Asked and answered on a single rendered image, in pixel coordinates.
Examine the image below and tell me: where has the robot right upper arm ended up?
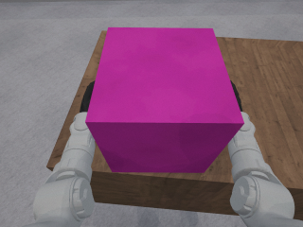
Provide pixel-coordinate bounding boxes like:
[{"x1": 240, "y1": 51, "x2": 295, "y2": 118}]
[{"x1": 230, "y1": 175, "x2": 303, "y2": 227}]

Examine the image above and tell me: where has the robot left upper arm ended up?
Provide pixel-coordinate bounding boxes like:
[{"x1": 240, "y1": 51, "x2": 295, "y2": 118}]
[{"x1": 22, "y1": 176, "x2": 95, "y2": 227}]

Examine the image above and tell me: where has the pedestal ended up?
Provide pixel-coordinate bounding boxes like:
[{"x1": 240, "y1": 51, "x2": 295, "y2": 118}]
[{"x1": 46, "y1": 30, "x2": 303, "y2": 221}]

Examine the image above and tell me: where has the carton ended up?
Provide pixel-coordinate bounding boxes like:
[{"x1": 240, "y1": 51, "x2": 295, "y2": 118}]
[{"x1": 85, "y1": 27, "x2": 244, "y2": 173}]

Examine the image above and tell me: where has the left robot forearm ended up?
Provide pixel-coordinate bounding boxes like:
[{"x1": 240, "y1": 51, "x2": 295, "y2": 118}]
[{"x1": 33, "y1": 112, "x2": 96, "y2": 220}]

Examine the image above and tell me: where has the left robot hand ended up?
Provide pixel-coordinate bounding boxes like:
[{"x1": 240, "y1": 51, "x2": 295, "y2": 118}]
[{"x1": 80, "y1": 80, "x2": 95, "y2": 113}]

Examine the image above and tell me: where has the right robot forearm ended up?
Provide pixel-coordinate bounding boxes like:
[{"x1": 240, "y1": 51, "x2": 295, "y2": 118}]
[{"x1": 227, "y1": 112, "x2": 295, "y2": 210}]

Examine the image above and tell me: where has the right robot hand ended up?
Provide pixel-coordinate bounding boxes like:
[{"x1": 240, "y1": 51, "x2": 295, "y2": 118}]
[{"x1": 230, "y1": 80, "x2": 243, "y2": 112}]

